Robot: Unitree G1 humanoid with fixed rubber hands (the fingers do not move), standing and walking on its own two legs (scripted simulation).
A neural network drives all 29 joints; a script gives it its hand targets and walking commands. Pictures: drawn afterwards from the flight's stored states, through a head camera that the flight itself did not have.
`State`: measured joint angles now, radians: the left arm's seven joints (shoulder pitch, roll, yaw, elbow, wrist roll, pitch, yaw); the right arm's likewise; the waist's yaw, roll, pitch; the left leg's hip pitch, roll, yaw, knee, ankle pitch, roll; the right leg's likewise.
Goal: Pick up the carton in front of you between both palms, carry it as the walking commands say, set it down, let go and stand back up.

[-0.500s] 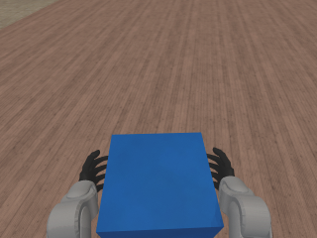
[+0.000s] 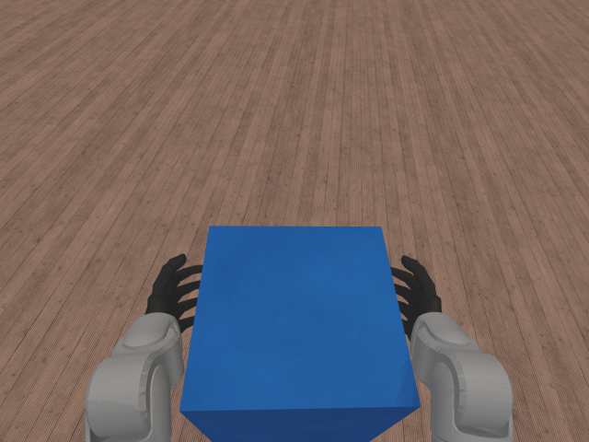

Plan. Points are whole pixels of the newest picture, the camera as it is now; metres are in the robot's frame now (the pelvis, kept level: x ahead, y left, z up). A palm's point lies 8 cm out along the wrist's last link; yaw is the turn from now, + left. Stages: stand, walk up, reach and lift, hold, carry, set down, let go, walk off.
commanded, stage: carry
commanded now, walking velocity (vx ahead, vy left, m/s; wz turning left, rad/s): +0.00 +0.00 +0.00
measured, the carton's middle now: (294, 344) +0.25 +0.00 +0.02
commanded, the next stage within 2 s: none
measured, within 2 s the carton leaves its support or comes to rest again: neither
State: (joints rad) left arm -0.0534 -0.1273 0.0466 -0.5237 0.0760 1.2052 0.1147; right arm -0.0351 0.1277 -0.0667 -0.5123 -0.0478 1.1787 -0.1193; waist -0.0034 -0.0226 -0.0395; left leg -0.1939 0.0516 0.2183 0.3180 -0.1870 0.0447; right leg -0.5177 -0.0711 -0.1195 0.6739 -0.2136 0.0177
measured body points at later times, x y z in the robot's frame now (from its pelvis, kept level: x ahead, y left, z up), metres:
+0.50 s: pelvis +0.13 -0.02 -0.02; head +0.12 -0.02 +0.43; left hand +0.38 +0.15 +0.07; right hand +0.40 -0.15 +0.07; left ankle -0.01 +0.09 -0.75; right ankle +0.15 -0.11 -0.75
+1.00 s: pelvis +0.09 +0.00 -0.02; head +0.06 -0.01 +0.43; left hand +0.35 +0.16 +0.04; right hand +0.37 -0.14 +0.04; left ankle -0.01 +0.09 -0.75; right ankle +0.15 -0.11 -0.75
